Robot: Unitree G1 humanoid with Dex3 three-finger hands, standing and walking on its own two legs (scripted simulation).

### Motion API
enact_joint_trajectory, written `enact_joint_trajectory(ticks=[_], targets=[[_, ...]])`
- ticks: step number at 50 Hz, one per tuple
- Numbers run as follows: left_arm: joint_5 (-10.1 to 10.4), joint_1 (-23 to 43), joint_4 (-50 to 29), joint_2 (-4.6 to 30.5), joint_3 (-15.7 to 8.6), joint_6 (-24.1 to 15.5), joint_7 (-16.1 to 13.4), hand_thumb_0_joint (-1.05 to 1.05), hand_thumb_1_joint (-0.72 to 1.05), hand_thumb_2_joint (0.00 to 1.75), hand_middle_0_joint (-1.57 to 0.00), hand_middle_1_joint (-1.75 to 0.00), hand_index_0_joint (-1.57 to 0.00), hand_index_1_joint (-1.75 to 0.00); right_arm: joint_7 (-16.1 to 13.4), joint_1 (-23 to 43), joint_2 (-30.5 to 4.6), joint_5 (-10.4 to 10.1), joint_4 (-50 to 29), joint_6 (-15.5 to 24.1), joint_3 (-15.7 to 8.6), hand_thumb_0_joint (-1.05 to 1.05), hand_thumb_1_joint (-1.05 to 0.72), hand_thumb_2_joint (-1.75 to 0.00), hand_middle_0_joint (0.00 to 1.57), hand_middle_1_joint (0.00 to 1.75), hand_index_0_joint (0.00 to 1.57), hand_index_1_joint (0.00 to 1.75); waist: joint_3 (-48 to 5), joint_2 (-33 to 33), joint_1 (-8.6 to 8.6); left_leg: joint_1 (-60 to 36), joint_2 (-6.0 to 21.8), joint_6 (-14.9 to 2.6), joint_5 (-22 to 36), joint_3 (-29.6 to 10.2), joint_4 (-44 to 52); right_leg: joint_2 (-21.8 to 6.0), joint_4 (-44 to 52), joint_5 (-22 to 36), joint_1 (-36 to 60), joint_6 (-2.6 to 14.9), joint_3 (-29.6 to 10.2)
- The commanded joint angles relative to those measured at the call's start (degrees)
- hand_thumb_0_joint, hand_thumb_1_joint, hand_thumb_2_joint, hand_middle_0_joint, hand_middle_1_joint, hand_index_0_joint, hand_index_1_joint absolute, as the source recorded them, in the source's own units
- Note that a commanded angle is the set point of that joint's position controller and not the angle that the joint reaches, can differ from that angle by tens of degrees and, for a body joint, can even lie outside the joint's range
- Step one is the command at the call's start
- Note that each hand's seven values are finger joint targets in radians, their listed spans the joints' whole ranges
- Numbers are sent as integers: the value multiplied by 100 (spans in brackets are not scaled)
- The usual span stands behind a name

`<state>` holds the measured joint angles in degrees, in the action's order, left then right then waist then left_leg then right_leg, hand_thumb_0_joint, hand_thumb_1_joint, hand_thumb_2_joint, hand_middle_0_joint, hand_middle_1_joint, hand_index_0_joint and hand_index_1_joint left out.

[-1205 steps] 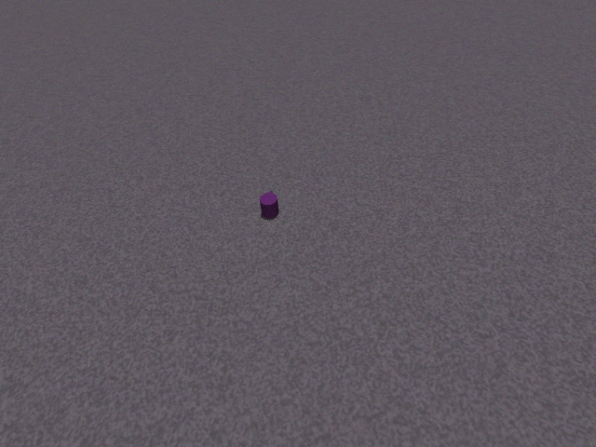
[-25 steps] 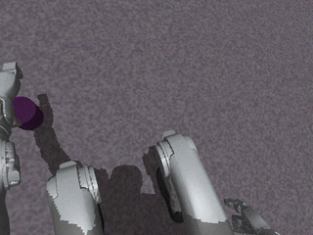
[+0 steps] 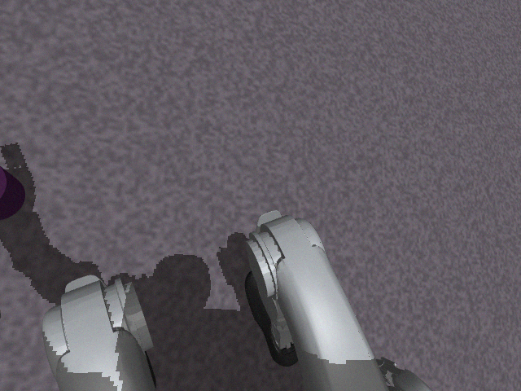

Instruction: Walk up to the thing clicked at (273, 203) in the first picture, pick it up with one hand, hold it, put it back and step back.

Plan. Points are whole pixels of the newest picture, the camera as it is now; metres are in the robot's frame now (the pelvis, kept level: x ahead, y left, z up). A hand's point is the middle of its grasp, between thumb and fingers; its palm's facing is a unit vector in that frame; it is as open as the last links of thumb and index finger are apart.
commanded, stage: rest palm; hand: left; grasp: from above
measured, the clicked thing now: out of the picture +0.47 +0.32 -0.26
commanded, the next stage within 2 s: close in 0.22 s
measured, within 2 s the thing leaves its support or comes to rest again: neither
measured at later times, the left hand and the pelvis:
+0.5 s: hand out of the picture +0.46 +0.30 -0.22, palm faces -0.44 -0.13 -0.89, open 12.3 cm; pelvis -0.01 +0.00 -0.01, yaw -2 degrees
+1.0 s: hand out of the picture +0.46 +0.30 -0.23, palm faces -0.44 -0.14 -0.89, open 11.5 cm; pelvis -0.01 +0.00 -0.01, yaw -2 degrees
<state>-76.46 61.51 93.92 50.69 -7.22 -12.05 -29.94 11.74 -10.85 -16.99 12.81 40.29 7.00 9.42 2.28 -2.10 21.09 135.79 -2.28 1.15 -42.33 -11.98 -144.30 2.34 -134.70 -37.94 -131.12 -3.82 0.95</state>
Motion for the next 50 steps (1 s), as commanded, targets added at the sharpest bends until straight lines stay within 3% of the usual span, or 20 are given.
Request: enact_joint_trajectory(ticks=[1,5,6,10,13,16,17,20,21,22,23,25,26,34,37,38,41,45,47,50], targets=[[79,1628,-478,1338,-274,100,-190,0,-43,100,-9,-107,-11,-105,16,-1294,-1848,0,54,30,-544,0,-89,-90,20,30,20,30,-3610,2553,188,-3296,158,-94,1880,635,1594,37,833,1740,1815,506,1139],[72,1603,-435,1519,-407,56,-146,0,-40,102,-12,-108,-14,-107,92,-1254,-1813,43,13,55,-427,0,-89,-90,20,30,20,30,-3429,2351,253,-2975,141,-171,1670,658,1506,63,927,1649,2050,477,1121],[96,1526,-451,1446,-355,41,-139,0,-41,103,-12,-109,-13,-107,88,-1215,-1837,32,17,48,-477,0,-90,-90,20,30,20,30,-3548,2388,202,-3067,138,-173,1658,682,1519,72,964,1653,2130,475,1091],[71,1708,-318,1364,-208,-84,-118,0,-40,101,-11,-111,-13,-109,112,-1084,-1808,63,-29,66,-376,0,-90,-90,20,30,20,30,-3302,2405,335,-3040,170,-134,1279,574,1568,70,905,1293,1786,478,1210],[28,1852,-426,1439,-161,-187,-137,0,-39,104,-12,-112,-14,-110,123,-1073,-1816,101,-20,78,-314,0,-90,-90,20,30,20,30,-3343,2465,417,-3119,180,-143,1319,558,1477,78,913,1348,1899,446,1224],[1,1866,-489,1611,-172,-268,-263,0,-39,105,-12,-114,-14,-112,112,-1019,-1857,95,8,94,-296,0,-90,-90,20,30,20,30,-3418,2566,318,-3063,182,-140,1259,555,1510,113,931,1322,1952,469,1228],[-40,1784,-343,1474,-77,-254,-267,0,-31,97,-15,-114,-19,-110,118,-1032,-1916,129,-8,118,-308,0,-89,-90,20,30,20,30,-3353,2496,393,-3153,181,-129,1308,574,1460,108,910,1380,1918,450,1234],[-86,1861,-246,1495,-53,-285,-389,0,-22,98,-21,-114,-25,-110,131,-965,-1898,158,8,139,-251,0,-89,-90,20,30,20,30,-3207,2672,417,-3130,211,-91,1212,474,1573,119,829,1279,1708,461,1317],[-95,1753,-80,1500,-35,-262,-424,0,-22,96,-21,-114,-25,-109,130,-876,-1844,145,-22,155,-194,0,-89,-90,20,30,20,30,-3105,2520,323,-2993,201,-112,1075,482,1551,123,856,1187,1679,474,1309],[-165,1766,-151,1545,-45,-235,-448,0,-22,93,-20,-113,-24,-108,138,-918,-1968,177,-50,174,-258,0,-89,-90,20,30,20,30,-3101,2576,401,-3032,196,-117,1147,518,1520,124,866,1254,1697,453,1298],[-156,1762,-191,1627,-109,-213,-500,0,-23,92,-19,-111,-24,-107,138,-933,-1956,162,-32,169,-235,0,-89,-90,20,30,20,30,-3238,2629,317,-3108,197,-109,1233,498,1557,136,870,1317,1799,474,1286],[-162,1774,-2,1483,-4,-157,-527,0,-22,89,-20,-110,-25,-105,177,-832,-1934,181,-60,234,-202,0,-89,-90,20,30,20,30,-3018,2567,393,-3047,217,-102,1215,481,1485,127,807,1326,1656,460,1296],[-198,1744,-64,1583,-68,-125,-559,0,-22,91,-20,-112,-25,-107,181,-905,-2008,198,-60,257,-220,0,-89,-90,20,30,20,30,-3116,2625,406,-3187,218,-92,1378,486,1514,136,818,1449,1739,444,1301],[-121,1848,-43,1796,-241,-26,-642,0,-17,89,-24,-110,-28,-105,271,-811,-2048,188,-117,413,-165,0,-89,-90,20,30,20,30,-3077,2693,385,-3091,248,-72,1175,357,1545,112,746,1301,1670,447,1315],[-97,1792,-8,1694,-153,-28,-593,0,-15,89,-27,-109,-31,-105,323,-775,-2042,230,-134,467,-139,0,-90,-90,20,30,20,30,-3012,2567,457,-3008,247,-99,1146,384,1443,150,777,1313,1780,424,1324],[-102,1876,-152,1895,-238,-54,-621,0,-12,90,-29,-108,-33,-104,309,-797,-2036,191,-114,451,-121,0,-90,-90,20,30,20,30,-3170,2648,379,-3012,241,-101,1207,383,1481,158,807,1357,1892,441,1299],[-76,1663,252,1543,-60,-29,-552,0,-10,89,-30,-109,-35,-104,344,-836,-2012,223,-101,468,-109,0,-90,-90,20,30,20,30,-2844,2348,529,-2783,235,-129,1138,386,1405,152,811,1341,1803,414,1322],[-20,1789,37,1777,-143,-109,-568,0,-11,85,-29,-108,-34,-103,314,-818,-2043,184,-111,455,-88,0,-90,-90,20,30,20,30,-3003,2403,420,-2787,239,-129,1089,333,1505,158,863,1270,1876,434,1329],[-35,1768,79,1632,-53,-124,-571,0,-10,84,-29,-108,-34,-103,328,-809,-2019,204,-116,453,-69,0,-90,-90,20,30,20,30,-3001,2489,489,-2917,253,-101,1224,317,1456,148,770,1374,1824,433,1357],[-79,1811,-25,1702,-57,-148,-593,0,-8,85,-32,-108,-37,-103,331,-851,-2061,200,-120,451,-107,0,-90,-90,20,30,20,30,-3136,2531,471,-3015,249,-101,1360,353,1449,165,805,1515,1981,434,1335]])
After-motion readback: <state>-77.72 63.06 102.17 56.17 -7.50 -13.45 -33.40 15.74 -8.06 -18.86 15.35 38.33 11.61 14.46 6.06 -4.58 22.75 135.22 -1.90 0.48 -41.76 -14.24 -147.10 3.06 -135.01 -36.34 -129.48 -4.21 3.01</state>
